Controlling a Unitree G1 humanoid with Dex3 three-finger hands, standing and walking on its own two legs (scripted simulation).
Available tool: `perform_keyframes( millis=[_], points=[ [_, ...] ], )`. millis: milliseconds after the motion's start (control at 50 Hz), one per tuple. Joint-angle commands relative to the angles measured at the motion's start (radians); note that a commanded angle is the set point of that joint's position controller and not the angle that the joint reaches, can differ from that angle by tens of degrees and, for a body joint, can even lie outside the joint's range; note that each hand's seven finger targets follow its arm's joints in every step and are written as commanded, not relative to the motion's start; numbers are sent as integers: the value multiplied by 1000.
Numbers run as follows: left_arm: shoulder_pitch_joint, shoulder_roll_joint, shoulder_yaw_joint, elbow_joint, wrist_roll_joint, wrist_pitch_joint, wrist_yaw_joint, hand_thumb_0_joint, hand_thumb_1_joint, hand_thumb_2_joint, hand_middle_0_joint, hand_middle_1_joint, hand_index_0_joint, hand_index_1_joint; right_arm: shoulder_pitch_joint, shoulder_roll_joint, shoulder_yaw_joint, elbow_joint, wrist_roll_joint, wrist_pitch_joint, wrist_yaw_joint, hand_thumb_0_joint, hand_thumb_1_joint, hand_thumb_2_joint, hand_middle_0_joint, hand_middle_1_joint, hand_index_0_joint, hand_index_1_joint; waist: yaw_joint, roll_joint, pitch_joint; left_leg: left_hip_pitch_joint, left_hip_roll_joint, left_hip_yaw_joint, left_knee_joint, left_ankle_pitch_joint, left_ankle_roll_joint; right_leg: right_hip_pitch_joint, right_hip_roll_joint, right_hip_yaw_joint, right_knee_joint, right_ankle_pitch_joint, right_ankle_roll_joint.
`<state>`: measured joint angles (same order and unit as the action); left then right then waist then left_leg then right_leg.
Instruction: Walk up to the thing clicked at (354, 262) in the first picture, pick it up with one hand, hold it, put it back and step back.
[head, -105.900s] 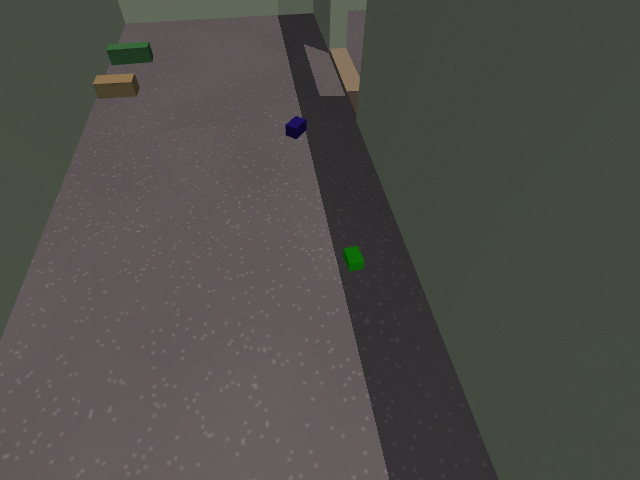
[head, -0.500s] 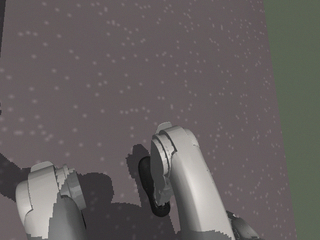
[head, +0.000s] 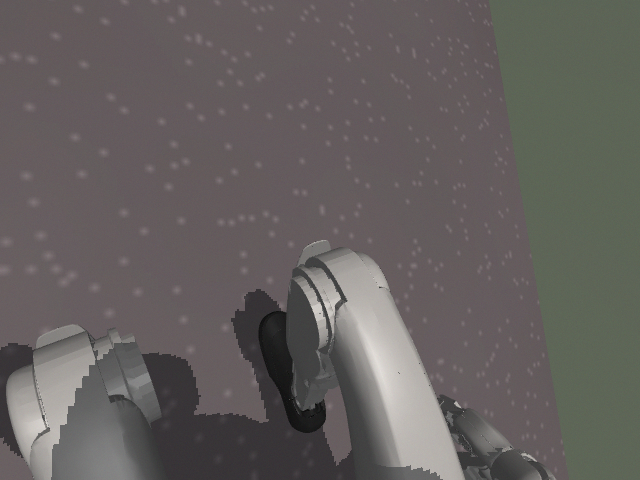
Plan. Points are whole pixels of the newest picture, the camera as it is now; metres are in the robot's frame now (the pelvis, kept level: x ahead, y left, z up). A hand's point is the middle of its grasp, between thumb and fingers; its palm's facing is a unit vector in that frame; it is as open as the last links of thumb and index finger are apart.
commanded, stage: rest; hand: left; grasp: from above
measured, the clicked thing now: out of the picture +0.47 +0.32 -0.25
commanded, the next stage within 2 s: open in 0.72 s
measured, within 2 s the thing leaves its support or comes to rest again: rests again in 0.94 s
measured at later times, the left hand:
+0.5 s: hand out of the picture +0.46 +0.32 -0.24, palm faces -0.51 -0.06 -0.86, open 10.6 cm
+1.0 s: hand out of the picture +0.46 +0.32 -0.24, palm faces -0.49 -0.04 -0.87, open 11.3 cm
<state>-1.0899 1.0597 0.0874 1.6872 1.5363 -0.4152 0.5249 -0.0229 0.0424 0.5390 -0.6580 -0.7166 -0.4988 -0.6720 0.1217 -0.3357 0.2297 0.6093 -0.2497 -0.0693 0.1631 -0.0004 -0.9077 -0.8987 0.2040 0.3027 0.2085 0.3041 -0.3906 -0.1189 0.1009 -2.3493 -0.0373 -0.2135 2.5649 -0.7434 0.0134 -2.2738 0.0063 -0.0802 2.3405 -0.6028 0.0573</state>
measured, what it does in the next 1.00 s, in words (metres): stands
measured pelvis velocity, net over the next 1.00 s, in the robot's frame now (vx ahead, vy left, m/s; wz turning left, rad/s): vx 0.00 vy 0.00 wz -0.03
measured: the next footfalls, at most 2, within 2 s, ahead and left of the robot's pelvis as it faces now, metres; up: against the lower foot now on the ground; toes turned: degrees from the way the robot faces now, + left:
none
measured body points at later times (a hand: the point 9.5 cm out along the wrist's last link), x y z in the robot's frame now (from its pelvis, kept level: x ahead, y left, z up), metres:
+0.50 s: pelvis +0.00 +0.00 +0.00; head +0.28 +0.13 +0.33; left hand +0.48 +0.32 -0.19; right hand +0.06 -0.26 -0.05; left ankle +0.06 +0.11 -0.27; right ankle +0.13 -0.14 -0.27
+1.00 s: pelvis +0.00 +0.00 +0.00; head +0.27 +0.14 +0.33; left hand +0.48 +0.32 -0.19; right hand +0.06 -0.26 -0.04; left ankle +0.06 +0.11 -0.27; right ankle +0.13 -0.14 -0.27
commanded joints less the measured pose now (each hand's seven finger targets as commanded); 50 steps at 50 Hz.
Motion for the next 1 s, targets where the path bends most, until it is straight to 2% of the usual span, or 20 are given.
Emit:
perform_keyframes(
  millis=[0,20,40,100,180,360,380,400,420,460,500,640,760,800,820,840,860,900,940,980],
  points=[
    [-302,224,24,-128,-34,11,56,0,439,789,-715,-881,-770,-822,162,-324,-99,9,3,-7,-12,0,-909,-900,201,301,201,301,-42,572,-598,532,30,70,-320,254,-21,264,28,-151,-135,176,-79],
    [-278,207,16,-111,-29,17,54,0,441,786,-717,-882,-772,-823,165,-328,-97,3,-3,-12,-9,0,-909,-900,201,301,201,301,-56,565,-585,543,31,69,-312,266,-22,261,27,-152,-128,188,-77],
    [-289,217,19,-127,-37,19,58,0,409,786,-705,-862,-755,-808,170,-316,-94,10,2,-11,-11,0,-909,-900,201,301,201,301,-46,561,-615,544,30,73,-319,264,-15,286,34,-151,-135,191,-76],
    [-266,190,6,-88,-43,31,51,0,379,748,-668,-865,-725,-804,161,-331,-91,1,0,-21,-6,0,-910,-900,201,301,201,301,-63,557,-579,547,32,61,-310,283,-23,262,28,-157,-122,204,-75],
    [-291,236,24,-124,-52,39,51,0,329,723,-640,-838,-694,-781,161,-328,-81,1,6,-24,-5,0,-911,-901,201,301,201,301,-53,564,-600,529,32,59,-321,272,-19,282,32,-155,-126,200,-76],
    [-256,256,30,-123,-72,36,31,0,280,689,-625,-792,-671,-744,165,-340,-68,-25,8,-27,-3,0,-913,-903,201,301,201,301,-51,550,-607,516,33,67,-290,293,-15,337,37,-150,-135,223,-78],
    [-267,290,48,-140,-77,30,35,0,282,694,-623,-803,-671,-752,173,-329,-58,-20,9,-23,-5,0,-913,-902,201,301,201,301,-48,560,-626,517,32,70,-295,301,-12,360,42,-151,-138,229,-77],
    [-234,256,35,-99,-74,31,29,0,286,678,-618,-806,-670,-751,176,-333,-50,-32,3,-26,-1,0,-913,-902,201,301,201,301,-65,533,-583,503,33,67,-278,293,-14,339,35,-154,-135,220,-77],
    [-230,252,33,-116,-85,27,25,0,278,688,-619,-789,-666,-739,175,-328,-50,-26,6,-24,-1,0,-913,-902,201,301,201,301,-61,526,-585,508,35,63,-287,301,-14,343,40,-158,-137,221,-76],
    [-237,272,35,-136,-78,22,24,0,277,712,-622,-789,-664,-744,179,-333,-48,-33,5,-22,-4,0,-910,-901,201,301,201,301,-58,545,-622,547,38,59,-284,335,-18,354,41,-160,-135,242,-77],
    [-228,272,37,-139,-80,14,20,0,295,689,-623,-789,-671,-738,184,-336,-44,-34,1,-21,0,0,-910,-901,201,301,201,301,-65,555,-595,547,39,54,-280,353,-25,348,36,-164,-131,244,-76],
    [-241,302,35,-156,-70,-7,33,0,270,696,-611,-781,-654,-735,173,-353,-40,-41,-3,-16,-5,0,-910,-902,201,301,201,301,-62,585,-579,560,43,50,-288,327,-30,335,41,-170,-133,223,-79],
    [-266,269,5,-167,-64,4,61,0,229,724,-586,-778,-621,-740,146,-342,-43,-31,-4,-22,-1,0,-908,-902,201,301,201,301,-56,591,-596,554,47,39,-305,289,-28,317,45,-171,-125,209,-76],
    [-233,229,-14,-111,-62,20,57,0,233,728,-577,-799,-616,-756,145,-339,-36,-29,-6,-30,3,0,-907,-901,201,301,201,301,-76,564,-536,525,45,44,-294,281,-25,294,41,-173,-126,203,-70],
    [-281,242,-15,-169,-68,19,60,0,153,704,-497,-805,-536,-759,153,-357,-52,-12,-6,-29,-1,0,-898,-898,202,301,201,301,-71,578,-552,516,43,44,-304,277,-22,299,44,-172,-139,205,-74],
    [-281,236,-24,-133,-65,27,57,0,73,663,-417,-793,-456,-745,157,-350,-53,0,3,-30,-3,0,-899,-898,202,301,201,301,-64,577,-545,518,41,41,-306,269,-24,279,40,-168,-133,202,-77],
    [-239,238,-11,-73,-60,38,52,0,-7,665,-337,-833,-376,-777,149,-351,-42,-25,3,-34,0,0,-898,-897,201,301,201,301,-79,561,-513,509,45,33,-310,267,-24,267,38,-175,-132,195,-75],
    [-241,235,-15,-91,-75,45,40,0,-167,759,-213,-900,-258,-852,156,-344,-40,-22,7,-36,0,0,-894,-896,202,301,201,301,-72,540,-530,496,41,38,-310,254,-17,288,39,-170,-136,196,-72],
    [-253,226,-18,-104,-81,51,28,0,-289,808,-170,-948,-212,-903,164,-359,-51,-27,12,-38,-2,0,-897,-897,202,301,201,301,-80,554,-537,519,41,38,-309,279,-20,289,35,-169,-137,212,-73],
    [-238,236,-10,-102,-92,50,13,0,-326,843,-158,-951,-192,-915,154,-343,-33,-30,12,-37,2,0,-898,-898,201,301,201,301,-72,536,-534,510,42,32,-307,280,-22,296,35,-170,-139,201,-75]
  ],
)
